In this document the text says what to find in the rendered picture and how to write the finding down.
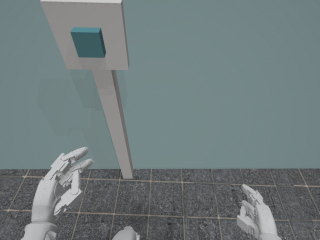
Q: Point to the left robot forearm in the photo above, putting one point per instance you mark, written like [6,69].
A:
[40,231]

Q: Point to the left robot shin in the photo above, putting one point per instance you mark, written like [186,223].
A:
[128,228]

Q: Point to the robot left hand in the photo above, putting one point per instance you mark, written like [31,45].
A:
[46,206]

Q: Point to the robot left thigh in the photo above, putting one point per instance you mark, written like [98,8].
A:
[126,234]

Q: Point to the robot right hand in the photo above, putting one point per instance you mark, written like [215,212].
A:
[260,220]

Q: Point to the panel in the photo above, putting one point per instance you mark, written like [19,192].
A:
[62,16]

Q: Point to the button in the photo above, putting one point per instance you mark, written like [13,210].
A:
[89,42]

